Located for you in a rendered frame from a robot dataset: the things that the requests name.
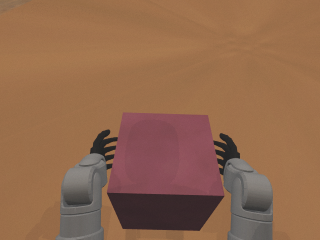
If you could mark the right robot forearm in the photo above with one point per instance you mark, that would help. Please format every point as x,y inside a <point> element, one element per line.
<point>251,202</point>

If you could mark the left robot hand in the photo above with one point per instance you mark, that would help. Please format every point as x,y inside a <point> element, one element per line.
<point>100,142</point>

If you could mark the right robot hand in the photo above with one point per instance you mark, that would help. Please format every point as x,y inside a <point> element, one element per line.
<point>230,151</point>

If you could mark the left robot forearm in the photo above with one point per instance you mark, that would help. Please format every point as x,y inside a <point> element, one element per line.
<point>81,199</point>

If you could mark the carton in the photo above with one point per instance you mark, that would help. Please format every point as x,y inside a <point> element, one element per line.
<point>165,173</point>

